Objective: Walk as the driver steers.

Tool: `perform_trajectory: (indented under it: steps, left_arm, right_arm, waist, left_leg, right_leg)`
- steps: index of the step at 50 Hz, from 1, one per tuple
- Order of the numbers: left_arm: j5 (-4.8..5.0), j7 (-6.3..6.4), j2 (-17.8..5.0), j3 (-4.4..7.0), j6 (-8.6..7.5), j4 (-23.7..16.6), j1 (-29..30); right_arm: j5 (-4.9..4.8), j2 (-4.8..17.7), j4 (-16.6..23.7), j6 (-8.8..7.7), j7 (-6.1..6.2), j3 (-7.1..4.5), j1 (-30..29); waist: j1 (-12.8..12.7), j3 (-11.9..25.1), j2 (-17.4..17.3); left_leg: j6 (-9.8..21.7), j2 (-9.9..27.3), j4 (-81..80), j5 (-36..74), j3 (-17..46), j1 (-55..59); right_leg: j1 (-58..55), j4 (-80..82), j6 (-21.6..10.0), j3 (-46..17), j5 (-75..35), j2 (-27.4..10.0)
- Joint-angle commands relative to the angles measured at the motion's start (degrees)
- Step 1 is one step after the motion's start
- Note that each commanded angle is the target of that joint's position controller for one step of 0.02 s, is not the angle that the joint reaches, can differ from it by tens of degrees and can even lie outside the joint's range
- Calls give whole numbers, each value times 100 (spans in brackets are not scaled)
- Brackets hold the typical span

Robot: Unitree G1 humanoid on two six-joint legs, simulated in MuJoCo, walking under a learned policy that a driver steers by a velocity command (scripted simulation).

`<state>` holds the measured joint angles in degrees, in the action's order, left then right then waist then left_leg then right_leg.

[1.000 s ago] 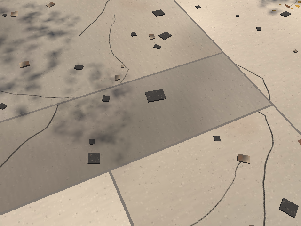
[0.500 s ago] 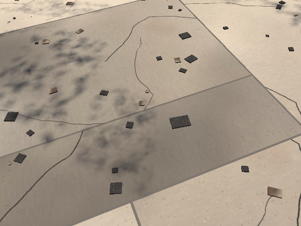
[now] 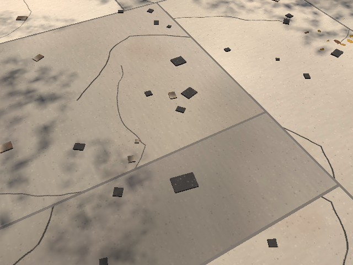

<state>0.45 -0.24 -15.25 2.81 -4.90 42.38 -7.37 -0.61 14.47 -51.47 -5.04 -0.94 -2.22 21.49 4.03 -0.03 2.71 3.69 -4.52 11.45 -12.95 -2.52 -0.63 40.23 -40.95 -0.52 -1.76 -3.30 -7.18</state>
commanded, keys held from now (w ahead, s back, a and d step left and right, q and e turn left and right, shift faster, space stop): w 1.00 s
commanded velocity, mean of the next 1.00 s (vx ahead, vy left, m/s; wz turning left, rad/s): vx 0.50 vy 0.00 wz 0.00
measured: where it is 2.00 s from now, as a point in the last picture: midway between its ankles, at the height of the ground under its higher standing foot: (153, 139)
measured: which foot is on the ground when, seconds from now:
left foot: down 0.00-0.18, up 0.20-0.70, down 0.72-1.00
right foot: up 0.00-0.14, down 0.16-0.74, up 0.76-1.00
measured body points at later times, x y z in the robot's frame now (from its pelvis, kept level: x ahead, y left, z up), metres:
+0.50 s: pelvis +0.28 -0.05 +0.00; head +0.30 -0.06 +0.45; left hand +0.31 +0.23 -0.12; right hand +0.45 -0.31 -0.10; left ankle +0.43 +0.13 -0.68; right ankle +0.25 -0.14 -0.74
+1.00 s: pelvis +0.55 +0.03 +0.00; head +0.57 +0.05 +0.45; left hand +0.70 +0.30 -0.11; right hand +0.58 -0.24 -0.12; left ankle +0.54 +0.11 -0.74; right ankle +0.66 -0.15 -0.67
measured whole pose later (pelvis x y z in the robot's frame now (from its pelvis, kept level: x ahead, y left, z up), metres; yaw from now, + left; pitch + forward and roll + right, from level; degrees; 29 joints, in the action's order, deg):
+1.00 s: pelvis +0.55 +0.03 +0.00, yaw +0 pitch +1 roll +0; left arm 0.3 0.5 -16.8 3.5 -3.8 46.2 -9.7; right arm 0.1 14.2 -50.9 -5.2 -1.3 -2.7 19.5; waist 2.8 -0.3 2.9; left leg 4.4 -3.7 14.8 -9.2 -3.0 -7.2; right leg 38.6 -53.8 -0.1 -2.6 6.0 -7.6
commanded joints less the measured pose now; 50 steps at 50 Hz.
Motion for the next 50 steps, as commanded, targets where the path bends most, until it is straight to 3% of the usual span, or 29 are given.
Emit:
perform_trajectory:
  steps: [1,5,6,7,8,9,10,11,12,13,14,15,18,21,25,30,33,34,35,36,37,38,39,40,41,43,45,50]
  left_arm:
    - [50,-118,-180,-22,-121,-563,739]
    - [57,-254,-362,19,-164,-774,945]
    - [50,-257,-468,63,-165,-744,735]
    - [42,-237,-621,145,-163,-628,241]
    - [35,-187,-883,282,-151,-357,-699]
    - [-37,-107,-1329,396,-118,-165,-1797]
    - [-53,-155,-1601,435,-115,-48,-1951]
    - [-12,-143,-981,286,-112,-97,-1934]
    - [-3,-119,-835,218,-107,-151,-1451]
    - [-14,-120,-773,185,-97,-211,-1017]
    - [-52,-143,-653,157,-102,-234,-752]
    - [-101,-155,-558,128,-132,-231,-629]
    - [-45,-172,-602,153,-229,-83,-616]
    - [-49,-88,-752,196,-201,92,-845]
    - [2,-14,-872,213,-123,270,-1114]
    - [69,15,-988,251,-13,573,-1517]
    - [90,56,-1081,295,71,644,-1422]
    - [91,66,-1118,302,102,637,-1301]
    - [71,74,-1042,269,139,628,-1229]
    - [-12,90,-798,161,147,541,-1281]
    - [-38,44,-171,-34,36,402,-1939]
    - [29,21,-403,-4,-98,509,-1856]
    - [191,-17,-863,123,-171,389,-1376]
    - [192,-4,-865,118,-192,294,-1001]
    - [99,27,-806,132,-168,265,-801]
    - [39,51,-653,153,-32,330,-982]
    - [17,72,-503,137,70,351,-1049]
    - [-28,66,-379,118,64,80,-186]
  right_arm:
    - [-58,995,219,-25,57,-202,123]
    - [-69,1084,97,105,102,-237,236]
    - [-59,1149,110,129,112,-254,165]
    - [-43,1196,128,162,118,-262,60]
    - [-8,1099,170,193,127,-215,-3]
    - [122,849,333,174,140,-99,57]
    - [58,47,320,45,58,122,932]
    - [-77,756,271,-75,24,-27,472]
    - [-201,1006,496,-143,4,-108,-145]
    - [-161,930,568,-162,33,-90,-459]
    - [-64,863,587,-136,48,-115,-579]
    - [-45,789,561,-68,47,-128,-422]
    - [-19,541,512,118,81,-102,-297]
    - [47,516,719,141,104,-104,-922]
    - [38,385,898,59,39,-60,-1679]
    - [-34,440,1188,-9,-98,-50,-2398]
    - [-36,605,1223,-62,-172,-99,-2251]
    - [-28,702,1141,-76,-168,-153,-1915]
    - [-9,892,903,-77,-134,-273,-1171]
    - [26,1260,653,-71,-76,-413,-133]
    - [115,1888,556,-33,-49,-557,421]
    - [32,1426,534,-26,-80,-429,531]
    - [10,1139,592,-36,-82,-328,92]
    - [15,969,689,-28,-79,-276,-347]
    - [45,792,727,-28,-97,-224,-697]
    - [112,621,730,-78,-119,-177,-932]
    - [84,710,628,-146,-106,-206,-832]
    - [51,866,374,-91,38,-234,-404]
  waist:
    - [70,-493,-505]
    - [-63,-420,-606]
    - [-215,-244,-700]
    - [-523,107,-778]
    - [-976,710,-709]
    - [-1299,1634,-45]
    - [-783,2388,1492]
    - [-1058,2134,824]
    - [-980,1212,531]
    - [-789,728,-25]
    - [-612,400,-166]
    - [-409,359,2]
    - [-229,161,76]
    - [-354,-123,-3]
    - [-623,-262,18]
    - [-846,-427,71]
    - [-649,-314,187]
    - [-428,-125,230]
    - [-59,325,147]
    - [319,1128,-210]
    - [109,1879,-1679]
    - [237,2214,-1753]
    - [185,1315,-1295]
    - [34,794,-882]
    - [-130,385,-635]
    - [-416,218,-856]
    - [-500,165,-776]
    - [-302,-95,-605]
  left_leg:
    - [821,1613,-375,1563,715,-252]
    - [671,1930,156,2308,797,563]
    - [609,1913,460,3085,759,644]
    - [524,1790,1092,4092,634,629]
    - [362,1489,2213,4447,410,228]
    - [163,1124,4107,2698,184,-1095]
    - [-136,46,5965,-1703,452,-3359]
    - [-43,322,6494,-1931,1105,-3972]
    - [9,609,6484,-1419,920,-4275]
    - [-24,894,6206,-894,750,-4087]
    - [-75,1061,5884,-599,709,-3877]
    - [-102,1214,5696,-391,759,-3509]
    - [-265,1294,5231,-119,655,-3322]
    - [-425,1347,4372,680,618,-3817]
    - [-432,1156,2928,1772,430,-3667]
    - [-291,980,2100,1584,382,-3698]
    - [-58,860,1843,964,317,-3330]
    - [41,709,1730,840,165,-2796]
    - [182,504,1620,850,-23,-1773]
    - [464,1040,1823,1014,539,-132]
    - [1378,2458,1447,187,3163,2058]
    - [1557,2685,606,-567,4543,2286]
    - [1244,2520,531,-817,3752,1622]
    - [1043,2300,458,-498,2979,801]
    - [945,2058,276,-11,2432,30]
    - [858,1738,-71,608,1810,-742]
    - [951,1672,-261,1185,1441,-933]
    - [860,1560,-417,1820,880,-605]
  right_leg:
    - [-147,687,-52,165,-351,195]
    - [-241,1108,-314,163,383,361]
    - [-656,1146,-402,268,621,504]
    - [-1423,1229,-532,445,702,708]
    - [-2778,1268,-728,493,539,763]
    - [-4697,1047,-1125,-793,353,-381]
    - [-6509,1741,-2016,-3655,1704,-1602]
    - [-6305,2206,-1752,-3929,2256,-1464]
    - [-5498,2333,-1504,-3010,1933,-1288]
    - [-4608,2478,-1399,-2362,1229,-1078]
    - [-3935,2663,-1364,-1903,736,-866]
    - [-3526,2848,-1329,-1604,560,-709]
    - [-2974,3268,-1427,-1028,283,-545]
    - [-3010,3472,-1420,-691,199,-482]
    - [-3176,3474,-1179,-236,279,-294]
    - [-3906,3153,-1109,-291,434,-630]
    - [-4292,2748,-964,-384,-95,-829]
    - [-4302,2361,-877,-296,-836,-754]
    - [-4150,1468,-740,-65,-1644,-471]
    - [-3307,-31,-529,208,-1047,-148]
    - [-901,-2299,-70,416,1537,838]
    - [-81,-3159,-80,-444,3630,982]
    - [448,-3487,-179,-518,3317,634]
    - [396,-3275,-233,-334,2760,309]
    - [180,-2896,-207,-238,2326,100]
    - [-459,-2469,-158,-254,1820,-113]
    - [-517,-2226,-62,-191,1563,-138]
    - [51,-743,102,-115,285,-109]
Keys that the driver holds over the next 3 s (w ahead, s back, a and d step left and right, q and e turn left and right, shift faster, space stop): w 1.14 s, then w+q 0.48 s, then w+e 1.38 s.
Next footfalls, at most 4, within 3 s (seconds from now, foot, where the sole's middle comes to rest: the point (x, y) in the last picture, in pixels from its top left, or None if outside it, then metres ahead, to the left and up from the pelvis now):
0.16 right None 0.29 -0.14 -0.78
0.72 left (141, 245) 0.58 0.11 -0.78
1.28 right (192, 172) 0.89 -0.12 -0.78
1.80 left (122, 136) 1.12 0.20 -0.78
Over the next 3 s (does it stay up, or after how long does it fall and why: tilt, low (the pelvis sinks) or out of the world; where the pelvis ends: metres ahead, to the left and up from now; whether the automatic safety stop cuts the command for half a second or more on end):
stays up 1.66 0.05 -0.01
